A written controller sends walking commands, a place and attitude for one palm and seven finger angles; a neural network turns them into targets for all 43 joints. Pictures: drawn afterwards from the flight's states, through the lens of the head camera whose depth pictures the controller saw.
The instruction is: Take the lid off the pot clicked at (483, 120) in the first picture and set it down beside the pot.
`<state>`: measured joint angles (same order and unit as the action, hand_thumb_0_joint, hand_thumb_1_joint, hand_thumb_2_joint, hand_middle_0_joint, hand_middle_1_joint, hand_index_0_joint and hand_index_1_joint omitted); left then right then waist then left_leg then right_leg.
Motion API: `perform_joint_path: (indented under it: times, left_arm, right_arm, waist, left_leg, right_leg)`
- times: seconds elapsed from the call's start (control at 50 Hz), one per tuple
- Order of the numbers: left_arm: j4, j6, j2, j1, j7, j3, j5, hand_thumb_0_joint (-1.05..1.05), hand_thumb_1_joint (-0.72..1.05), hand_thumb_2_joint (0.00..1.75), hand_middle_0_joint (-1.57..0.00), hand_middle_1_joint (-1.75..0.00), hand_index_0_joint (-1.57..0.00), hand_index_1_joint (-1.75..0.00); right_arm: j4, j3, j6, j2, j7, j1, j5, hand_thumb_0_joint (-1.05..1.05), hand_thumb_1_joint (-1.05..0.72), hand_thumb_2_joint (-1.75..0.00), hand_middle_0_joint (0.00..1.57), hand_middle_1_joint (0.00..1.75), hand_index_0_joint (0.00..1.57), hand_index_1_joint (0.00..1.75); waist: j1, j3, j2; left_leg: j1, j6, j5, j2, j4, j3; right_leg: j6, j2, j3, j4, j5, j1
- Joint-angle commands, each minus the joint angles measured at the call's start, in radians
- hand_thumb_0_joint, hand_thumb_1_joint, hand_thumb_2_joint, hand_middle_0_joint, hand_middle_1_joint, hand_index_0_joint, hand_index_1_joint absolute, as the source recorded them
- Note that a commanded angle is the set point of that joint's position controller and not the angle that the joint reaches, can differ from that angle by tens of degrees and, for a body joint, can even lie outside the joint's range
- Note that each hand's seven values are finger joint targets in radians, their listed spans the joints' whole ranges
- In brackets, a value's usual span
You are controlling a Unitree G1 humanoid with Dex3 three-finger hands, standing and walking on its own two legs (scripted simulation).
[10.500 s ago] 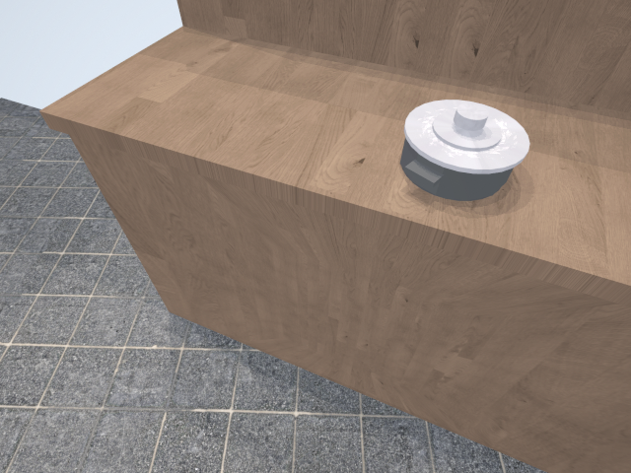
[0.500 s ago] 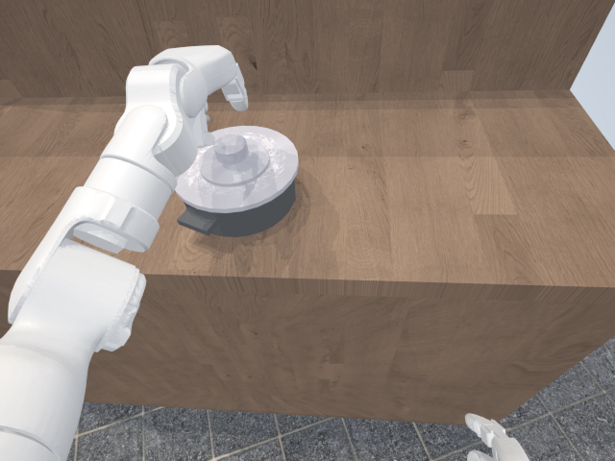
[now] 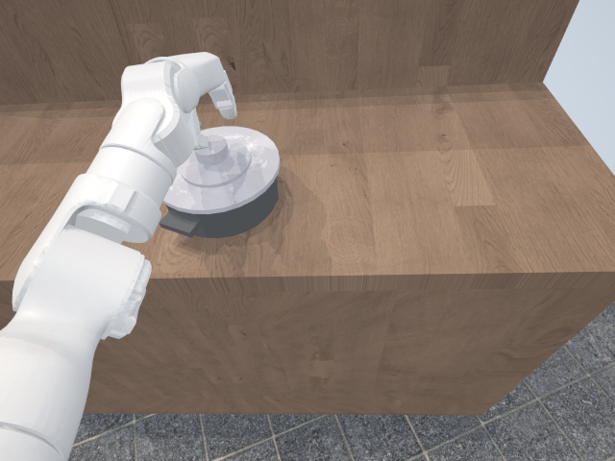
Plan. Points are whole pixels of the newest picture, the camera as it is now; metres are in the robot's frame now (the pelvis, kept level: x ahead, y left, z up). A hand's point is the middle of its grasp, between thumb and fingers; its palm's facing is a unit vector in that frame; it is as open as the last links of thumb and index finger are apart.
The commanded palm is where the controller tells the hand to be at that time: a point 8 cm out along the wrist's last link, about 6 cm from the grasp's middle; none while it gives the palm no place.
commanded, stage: lower the open fingers around the knob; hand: left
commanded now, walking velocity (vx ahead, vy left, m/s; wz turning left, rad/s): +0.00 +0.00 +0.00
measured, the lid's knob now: (211, 150) +0.50 +0.13 +0.15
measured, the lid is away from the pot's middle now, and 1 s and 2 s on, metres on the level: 0.00 0.00 0.00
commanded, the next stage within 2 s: close the fingers and squeeze the knob in 1.22 s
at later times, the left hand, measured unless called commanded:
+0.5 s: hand (189, 148) +0.47 +0.15 +0.18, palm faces -0.38 -0.09 -0.92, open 10.4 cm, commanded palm +0.46 +0.15 +0.23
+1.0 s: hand (193, 145) +0.48 +0.15 +0.18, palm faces -0.39 -0.07 -0.92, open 10.2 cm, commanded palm +0.47 +0.15 +0.23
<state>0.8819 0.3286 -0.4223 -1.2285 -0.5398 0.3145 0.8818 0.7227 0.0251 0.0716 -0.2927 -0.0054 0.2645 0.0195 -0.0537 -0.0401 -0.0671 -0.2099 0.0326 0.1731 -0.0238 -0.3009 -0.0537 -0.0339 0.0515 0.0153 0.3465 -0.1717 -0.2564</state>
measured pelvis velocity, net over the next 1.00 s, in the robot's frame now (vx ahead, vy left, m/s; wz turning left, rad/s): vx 0.01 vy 0.01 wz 0.01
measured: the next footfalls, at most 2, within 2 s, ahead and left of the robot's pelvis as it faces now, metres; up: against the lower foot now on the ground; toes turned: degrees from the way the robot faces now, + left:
none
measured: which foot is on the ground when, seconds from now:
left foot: down 0.00-1.00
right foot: down 0.00-1.00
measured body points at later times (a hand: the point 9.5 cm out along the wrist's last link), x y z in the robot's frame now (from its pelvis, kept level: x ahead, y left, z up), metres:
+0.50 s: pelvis +0.00 +0.00 +0.00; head +0.04 -0.01 +0.45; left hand +0.49 +0.15 +0.23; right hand +0.12 -0.26 -0.12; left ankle -0.02 +0.10 -0.75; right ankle +0.00 -0.14 -0.75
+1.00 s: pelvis +0.01 +0.01 +0.00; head +0.04 -0.01 +0.45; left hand +0.50 +0.15 +0.23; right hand +0.08 -0.25 -0.14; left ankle -0.02 +0.10 -0.75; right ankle +0.00 -0.14 -0.75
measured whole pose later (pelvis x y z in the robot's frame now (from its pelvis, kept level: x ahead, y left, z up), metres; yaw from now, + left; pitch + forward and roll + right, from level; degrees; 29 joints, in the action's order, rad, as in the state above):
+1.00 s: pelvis +0.01 +0.01 +0.00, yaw +0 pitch +7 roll +0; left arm 0.98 0.30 -0.41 -1.23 -0.52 0.34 0.89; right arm 0.73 0.02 0.09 -0.28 -0.01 0.28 0.02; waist -0.07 -0.06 -0.04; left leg -0.27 0.04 0.21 -0.03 -0.37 -0.05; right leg -0.04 0.06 0.01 0.38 -0.20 -0.30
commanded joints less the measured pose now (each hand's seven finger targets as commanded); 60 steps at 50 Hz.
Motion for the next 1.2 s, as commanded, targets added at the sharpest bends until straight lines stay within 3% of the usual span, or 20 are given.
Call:
perform_joint_path:
  times: [0.0,0.04,0.12,0.18,0.26,0.28,0.32,0.38,0.46,0.5,0.54,0.58,0.62,0.64,0.72,0.76,0.8,0.86,1.1,1.18]
  left_arm:
    - [-0.151,-0.011,-0.255,-0.535,0.029,-0.117,0.028,0.0,-0.4,1.62,-0.84,-0.08,-0.84,-0.08]
    - [-0.137,-0.011,-0.265,-0.518,0.029,-0.124,0.027,0.0,-0.4,1.62,-0.84,-0.08,-0.84,-0.08]
    - [-0.181,-0.017,-0.249,-0.524,0.031,-0.108,0.032,0.0,-0.4,1.62,-0.84,-0.08,-0.84,-0.08]
    - [-0.283,-0.022,-0.177,-0.523,0.033,-0.051,0.013,0.0,-0.4,1.62,-0.84,-0.08,-0.84,-0.08]
    - [-0.171,-0.003,-0.213,-0.472,0.025,-0.083,0.017,0.0,-0.4,1.62,-0.84,-0.08,-0.84,-0.08]
    - [-0.146,0.0,-0.261,-0.466,0.03,-0.126,0.011,0.0,-0.4,1.62,-0.84,-0.08,-0.84,-0.08]
    - [-0.135,-0.005,-0.212,-0.529,0.029,-0.071,0.022,0.0,-0.4,1.62,-0.84,-0.08,-0.84,-0.08]
    - [-0.147,-0.019,-0.204,-0.516,0.043,-0.068,0.029,0.0,-0.4,1.62,-0.84,-0.08,-0.84,-0.08]
    - [-0.071,-0.018,-0.187,-0.46,0.038,-0.063,0.03,0.0,-0.4,1.62,-0.84,-0.08,-0.84,-0.08]
    - [-0.177,-0.033,-0.24,-0.526,0.041,-0.097,0.028,0.0,-0.4,1.62,-0.84,-0.08,-0.84,-0.08]
    - [-0.227,-0.044,-0.19,-0.566,0.048,-0.059,0.028,0.0,-0.4,1.62,-0.84,-0.08,-0.84,-0.08]
    - [-0.161,-0.033,-0.118,-0.538,0.044,0.001,0.021,0.0,-0.4,1.62,-0.84,-0.08,-0.84,-0.08]
    - [-0.086,-0.022,-0.171,-0.487,0.039,-0.062,0.02,0.0,-0.4,1.62,-0.84,-0.08,-0.84,-0.08]
    - [-0.095,-0.025,-0.222,-0.487,0.039,-0.103,0.013,0.0,-0.4,1.62,-0.84,-0.08,-0.84,-0.08]
    - [-0.101,-0.034,-0.093,-0.516,0.036,0.003,0.01,0.0,-0.4,1.62,-0.84,-0.08,-0.84,-0.08]
    - [-0.076,-0.032,-0.146,-0.498,0.039,-0.039,0.018,0.0,-0.4,1.62,-0.84,-0.08,-0.84,-0.08]
    - [-0.098,-0.041,-0.193,-0.526,0.044,-0.079,0.021,0.0,-0.4,1.62,-0.84,-0.08,-0.84,-0.08]
    - [-0.027,-0.036,-0.13,-0.472,0.037,-0.032,0.016,0.0,-0.4,1.62,-0.84,-0.08,-0.84,-0.08]
    - [-0.072,-0.045,-0.126,-0.579,0.038,-0.012,0.014,0.0,-0.4,1.62,-0.84,-0.08,-0.84,-0.08]
    - [-0.031,-0.041,-0.131,-0.5,0.042,-0.037,0.011,0.0,-0.4,1.62,-0.84,-0.08,-0.84,-0.08]
  right_arm:
    - [-0.131,-0.04,-0.046,-0.126,-0.009,-0.055,-0.002,0.0,-0.9,-0.9,0.2,0.3,0.2,0.3]
    - [-0.131,-0.043,-0.044,-0.123,-0.011,-0.055,0.001,0.0,-0.9,-0.9,0.2,0.3,0.2,0.3]
    - [-0.14,-0.047,-0.043,-0.121,-0.009,-0.055,-0.001,0.0,-0.9,-0.9,0.2,0.3,0.2,0.3]
    - [-0.152,-0.057,-0.05,-0.121,0.0,-0.059,0.002,0.0,-0.9,-0.9,0.2,0.3,0.2,0.3]
    - [-0.137,-0.048,-0.041,-0.123,-0.007,-0.057,0.003,0.0,-0.9,-0.9,0.2,0.3,0.2,0.3]
    - [-0.126,-0.053,-0.034,-0.137,-0.01,-0.05,0.001,0.0,-0.9,-0.9,0.2,0.3,0.2,0.3]
    - [-0.122,-0.043,-0.028,-0.122,-0.017,-0.06,0.005,0.0,-0.9,-0.9,0.2,0.3,0.2,0.3]
    - [-0.123,-0.052,-0.028,-0.127,-0.016,-0.054,0.0,0.0,-0.9,-0.9,0.2,0.3,0.2,0.3]
    - [-0.121,-0.045,-0.011,-0.124,-0.015,-0.046,0.002,0.0,-0.9,-0.9,0.2,0.3,0.2,0.3]
    - [-0.136,-0.048,-0.01,-0.127,-0.014,-0.049,-0.003,0.0,-0.9,-0.9,0.2,0.3,0.2,0.3]
    - [-0.139,-0.053,-0.024,-0.113,-0.011,-0.048,-0.003,0.0,-0.9,-0.9,0.2,0.3,0.2,0.3]
    - [-0.119,-0.057,-0.019,-0.12,-0.007,-0.033,0.002,0.0,-0.9,-0.9,0.2,0.3,0.2,0.3]
    - [-0.105,-0.055,-0.017,-0.125,-0.009,-0.014,0.0,0.0,-0.9,-0.9,0.2,0.3,0.2,0.3]
    - [-0.108,-0.051,-0.015,-0.13,-0.01,-0.021,0.001,0.0,-0.9,-0.9,0.2,0.3,0.2,0.3]
    - [-0.103,-0.053,-0.018,-0.119,-0.008,-0.017,-0.001,0.0,-0.9,-0.9,0.2,0.3,0.2,0.3]
    - [-0.095,-0.052,-0.01,-0.129,-0.007,-0.005,0.002,0.0,-0.9,-0.9,0.2,0.3,0.2,0.3]
    - [-0.101,-0.053,-0.013,-0.13,-0.009,0.0,-0.007,0.0,-0.9,-0.9,0.2,0.3,0.2,0.3]
    - [-0.098,-0.053,-0.011,-0.124,-0.009,0.0,-0.001,0.0,-0.9,-0.9,0.2,0.3,0.2,0.3]
    - [-0.096,-0.053,-0.006,-0.126,-0.009,0.007,0.002,0.0,-0.9,-0.9,0.2,0.3,0.2,0.3]
    - [-0.092,-0.06,-0.006,-0.134,-0.006,0.015,-0.002,0.0,-0.9,-0.9,0.2,0.3,0.2,0.3]
  waist:
    - [0.012,-0.381,0.166]
    - [0.02,-0.366,0.188]
    - [0.015,-0.395,0.123]
    - [0.008,-0.445,0.056]
    - [0.0,-0.344,0.138]
    - [0.006,-0.338,0.14]
    - [-0.012,-0.317,0.136]
    - [-0.008,-0.375,0.09]
    - [-0.012,-0.363,0.115]
    - [-0.009,-0.466,0.089]
    - [-0.016,-0.509,0.047]
    - [-0.036,-0.418,0.034]
    - [-0.026,-0.355,0.114]
    - [-0.019,-0.362,0.122]
    - [-0.032,-0.369,0.087]
    - [-0.031,-0.344,0.107]
    - [-0.024,-0.398,0.1]
    - [-0.026,-0.361,0.143]
    - [-0.044,-0.369,0.09]
    - [-0.031,-0.369,0.092]
  left_leg:
    - [0.126,0.035,-0.265,-0.06,-0.016,0.022]
    - [0.105,0.039,-0.252,-0.06,-0.021,0.016]
    - [0.135,0.039,-0.314,-0.055,-0.045,0.016]
    - [0.2,0.035,-0.402,-0.047,-0.068,0.032]
    - [0.137,0.038,-0.306,-0.059,-0.05,0.02]
    - [0.122,0.036,-0.294,-0.059,-0.05,0.019]
    - [0.118,0.035,-0.266,-0.062,-0.045,0.018]
    - [0.154,0.031,-0.291,-0.055,-0.063,0.026]
    - [0.123,0.026,-0.289,-0.057,-0.064,0.022]
    - [0.164,0.027,-0.349,-0.056,-0.073,0.03]
    - [0.225,0.029,-0.442,-0.045,-0.1,0.04]
    - [0.216,0.021,-0.439,-0.044,-0.099,0.049]
    - [0.168,0.026,-0.375,-0.046,-0.08,0.044]
    - [0.153,0.026,-0.358,-0.047,-0.07,0.041]
    - [0.179,0.025,-0.39,-0.045,-0.084,0.046]
    - [0.154,0.022,-0.355,-0.045,-0.072,0.045]
    - [0.16,0.024,-0.352,-0.049,-0.075,0.045]
    - [0.131,0.031,-0.332,-0.048,-0.079,0.032]
    - [0.136,0.029,-0.284,-0.052,-0.072,0.036]
    - [0.135,0.026,-0.305,-0.045,-0.086,0.036]
  right_leg:
    - [0.056,-0.1,-0.034,-0.003,0.284,0.167]
    - [0.054,-0.095,-0.034,0.006,0.291,0.179]
    - [0.057,-0.096,-0.03,0.015,0.325,0.167]
    - [0.062,-0.102,-0.035,0.018,0.343,0.135]
    - [0.056,-0.103,-0.043,0.008,0.316,0.126]
    - [0.06,-0.103,-0.046,0.007,0.323,0.132]
    - [0.057,-0.1,-0.045,0.008,0.3,0.112]
    - [0.063,-0.103,-0.043,0.014,0.288,0.093]
    - [0.061,-0.102,-0.049,0.027,0.3,0.103]
    - [0.059,-0.101,-0.037,0.034,0.342,0.14]
    - [0.059,-0.101,-0.037,0.043,0.363,0.115]
    - [0.064,-0.113,-0.054,0.024,0.323,0.044]
    - [0.061,-0.113,-0.057,0.021,0.305,0.056]
    - [0.061,-0.11,-0.056,0.024,0.31,0.081]
    - [0.061,-0.108,-0.057,0.026,0.301,0.046]
    - [0.062,-0.111,-0.059,0.021,0.286,0.05]
    - [0.063,-0.11,-0.053,0.028,0.299,0.072]
    - [0.059,-0.106,-0.057,0.032,0.303,0.073]
    - [0.062,-0.108,-0.053,0.026,0.269,0.046]
    - [0.066,-0.11,-0.059,0.032,0.276,0.043]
